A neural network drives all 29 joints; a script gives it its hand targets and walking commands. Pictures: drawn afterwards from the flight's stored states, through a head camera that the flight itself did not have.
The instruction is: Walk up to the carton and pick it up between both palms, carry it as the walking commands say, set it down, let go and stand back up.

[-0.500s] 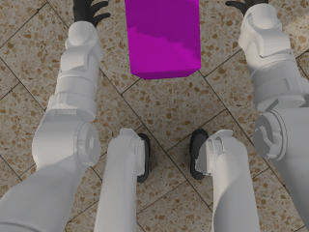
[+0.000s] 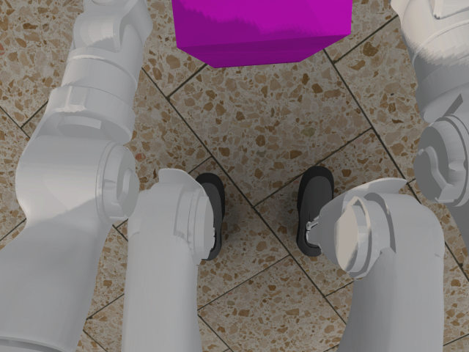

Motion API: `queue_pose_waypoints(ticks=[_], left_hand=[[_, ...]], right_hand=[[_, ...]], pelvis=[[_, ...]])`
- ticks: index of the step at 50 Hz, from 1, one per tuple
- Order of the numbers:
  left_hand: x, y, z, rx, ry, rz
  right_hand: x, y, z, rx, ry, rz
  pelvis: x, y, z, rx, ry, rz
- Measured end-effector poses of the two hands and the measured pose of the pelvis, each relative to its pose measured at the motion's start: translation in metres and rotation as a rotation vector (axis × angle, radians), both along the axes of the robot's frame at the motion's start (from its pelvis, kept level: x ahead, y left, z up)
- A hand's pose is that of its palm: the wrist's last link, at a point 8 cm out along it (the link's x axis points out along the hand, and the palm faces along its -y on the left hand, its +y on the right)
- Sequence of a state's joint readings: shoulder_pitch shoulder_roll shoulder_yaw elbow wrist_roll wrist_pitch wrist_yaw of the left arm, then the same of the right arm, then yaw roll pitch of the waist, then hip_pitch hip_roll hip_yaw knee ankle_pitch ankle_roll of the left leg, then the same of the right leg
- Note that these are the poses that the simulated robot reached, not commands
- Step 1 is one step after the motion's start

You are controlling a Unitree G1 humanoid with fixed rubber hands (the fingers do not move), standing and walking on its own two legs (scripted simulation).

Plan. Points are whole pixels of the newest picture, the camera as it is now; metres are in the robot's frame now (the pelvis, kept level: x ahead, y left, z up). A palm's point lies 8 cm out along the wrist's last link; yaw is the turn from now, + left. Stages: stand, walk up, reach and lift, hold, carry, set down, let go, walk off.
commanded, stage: reach and lift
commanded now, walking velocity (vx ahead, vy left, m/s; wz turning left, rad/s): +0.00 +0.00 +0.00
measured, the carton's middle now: out of the picture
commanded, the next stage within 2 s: none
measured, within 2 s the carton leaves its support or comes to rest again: leaves its support in 1.60 s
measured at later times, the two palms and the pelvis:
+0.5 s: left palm out of the picture +0.56 +0.17 -0.17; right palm out of the picture +0.59 -0.14 -0.17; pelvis +0.00 +0.00 -0.01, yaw +1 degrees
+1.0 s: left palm out of the picture +0.56 +0.15 -0.17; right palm out of the picture +0.59 -0.11 -0.17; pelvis +0.00 -0.01 -0.01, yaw +2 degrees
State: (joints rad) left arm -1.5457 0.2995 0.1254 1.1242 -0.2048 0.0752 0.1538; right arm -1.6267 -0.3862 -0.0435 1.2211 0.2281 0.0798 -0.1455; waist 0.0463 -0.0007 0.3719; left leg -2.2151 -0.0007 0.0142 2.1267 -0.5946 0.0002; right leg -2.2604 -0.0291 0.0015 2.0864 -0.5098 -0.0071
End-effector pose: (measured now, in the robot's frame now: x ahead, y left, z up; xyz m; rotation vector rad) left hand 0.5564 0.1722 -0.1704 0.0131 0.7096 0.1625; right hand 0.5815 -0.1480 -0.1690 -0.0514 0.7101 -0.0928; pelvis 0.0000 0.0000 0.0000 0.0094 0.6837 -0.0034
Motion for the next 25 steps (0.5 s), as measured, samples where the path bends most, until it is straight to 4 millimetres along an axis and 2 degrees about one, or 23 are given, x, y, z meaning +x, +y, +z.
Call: queue_pose_waypoints(ticks=[5,10,18,25], left_hand=[[0.003,0.0,-0.007,-0.005,-0.009,0.0],[0.006,0.001,-0.005,-0.008,-0.012,-0.001],[0.006,0.0,0.002,-0.008,-0.005,-0.008],[0.005,-0.007,0.001,-0.014,-0.003,-0.021]], right_hand=[[0.002,0.0,-0.007,-0.003,-0.005,-0.002],[0.005,0.0,-0.004,-0.002,-0.007,-0.003],[0.007,0.004,0.004,0.006,-0.005,0.004],[0.005,0.011,0.003,0.014,-0.002,0.019]], pelvis=[[0.0,0.002,-0.009,-0.001,-0.029,0.002],[0.0,0.004,-0.012,-0.001,-0.045,0.005],[0.0,0.004,-0.01,0.002,-0.049,0.007],[-0.001,0.003,-0.006,0.004,-0.049,0.007]])
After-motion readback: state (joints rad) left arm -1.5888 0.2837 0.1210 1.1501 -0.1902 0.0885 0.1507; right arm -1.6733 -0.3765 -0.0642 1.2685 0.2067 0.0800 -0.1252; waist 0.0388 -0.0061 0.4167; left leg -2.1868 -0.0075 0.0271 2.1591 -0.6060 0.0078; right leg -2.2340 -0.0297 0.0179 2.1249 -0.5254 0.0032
